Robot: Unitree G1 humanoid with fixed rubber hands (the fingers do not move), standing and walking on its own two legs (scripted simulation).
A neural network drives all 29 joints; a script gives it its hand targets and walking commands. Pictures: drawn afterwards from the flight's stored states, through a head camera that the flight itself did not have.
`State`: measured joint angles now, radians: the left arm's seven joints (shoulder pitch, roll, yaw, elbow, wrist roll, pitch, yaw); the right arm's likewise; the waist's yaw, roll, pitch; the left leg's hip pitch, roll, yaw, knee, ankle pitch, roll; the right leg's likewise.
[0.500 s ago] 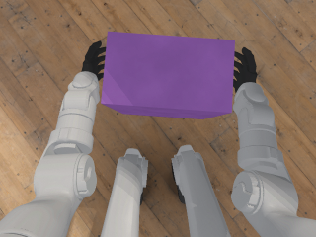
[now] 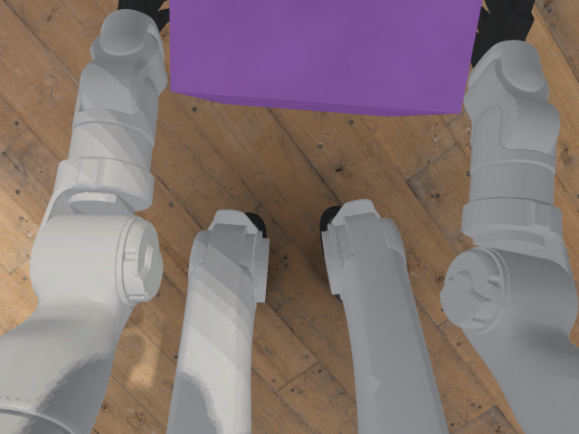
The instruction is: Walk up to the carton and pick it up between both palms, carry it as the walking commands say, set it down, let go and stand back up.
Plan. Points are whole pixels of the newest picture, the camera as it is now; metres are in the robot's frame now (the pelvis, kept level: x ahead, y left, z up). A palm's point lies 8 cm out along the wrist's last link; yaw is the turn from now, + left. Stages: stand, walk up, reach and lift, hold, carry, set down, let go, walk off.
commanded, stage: set down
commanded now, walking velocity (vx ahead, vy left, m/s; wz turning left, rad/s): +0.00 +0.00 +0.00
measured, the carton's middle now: (315, 41) +0.52 -0.04 -0.22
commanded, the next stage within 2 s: none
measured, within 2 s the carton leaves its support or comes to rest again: rests again in 0.82 s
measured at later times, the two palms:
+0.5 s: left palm (164, 2) +0.57 +0.14 -0.22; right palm (466, 32) +0.52 -0.22 -0.21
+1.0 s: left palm (160, 23) +0.56 +0.15 -0.25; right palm (443, 45) +0.52 -0.21 -0.24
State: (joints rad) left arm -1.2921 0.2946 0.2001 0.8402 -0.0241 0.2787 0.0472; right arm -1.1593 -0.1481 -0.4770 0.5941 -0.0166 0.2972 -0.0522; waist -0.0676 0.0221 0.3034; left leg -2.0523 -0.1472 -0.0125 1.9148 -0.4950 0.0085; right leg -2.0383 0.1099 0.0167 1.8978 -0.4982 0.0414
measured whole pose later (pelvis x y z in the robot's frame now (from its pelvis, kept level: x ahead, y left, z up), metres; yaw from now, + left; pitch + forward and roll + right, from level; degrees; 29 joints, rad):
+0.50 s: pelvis -0.01 -0.01 -0.06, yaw -1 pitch +30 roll -1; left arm -1.55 0.43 0.13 1.02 -0.09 0.24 0.02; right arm -1.39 -0.21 -0.42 0.74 0.05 0.26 -0.11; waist -0.08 0.00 0.53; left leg -2.13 -0.12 0.01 2.14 -0.53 0.00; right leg -2.12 0.11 -0.02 2.11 -0.52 0.02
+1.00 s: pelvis +0.00 +0.00 -0.08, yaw +0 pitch +28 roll -2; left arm -1.50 0.44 0.02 1.08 -0.19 0.22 0.05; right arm -1.36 -0.24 -0.35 0.84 0.11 0.24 -0.12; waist -0.07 0.01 0.52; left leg -2.16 -0.11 0.03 2.22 -0.56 0.03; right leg -2.14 0.09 -0.02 2.19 -0.55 0.03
